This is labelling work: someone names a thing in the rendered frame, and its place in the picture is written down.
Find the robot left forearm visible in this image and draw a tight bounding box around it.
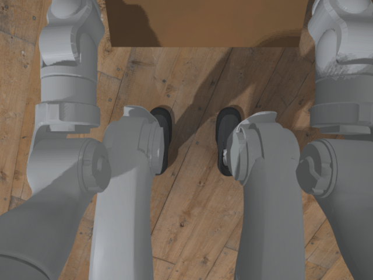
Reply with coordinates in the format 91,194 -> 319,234
26,0 -> 105,185

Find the robot right forearm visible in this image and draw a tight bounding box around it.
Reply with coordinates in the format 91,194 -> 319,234
308,0 -> 373,142

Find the robot left upper arm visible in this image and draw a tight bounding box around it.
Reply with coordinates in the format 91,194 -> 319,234
0,138 -> 112,280

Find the robot right shin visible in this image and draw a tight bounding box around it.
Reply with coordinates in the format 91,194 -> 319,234
223,111 -> 300,175

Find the carton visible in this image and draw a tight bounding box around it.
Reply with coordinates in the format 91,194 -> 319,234
105,0 -> 308,47

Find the robot right upper arm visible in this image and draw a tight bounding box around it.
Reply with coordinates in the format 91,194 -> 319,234
295,138 -> 373,280

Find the left robot thigh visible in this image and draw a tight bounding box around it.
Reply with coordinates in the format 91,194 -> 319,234
89,116 -> 164,280

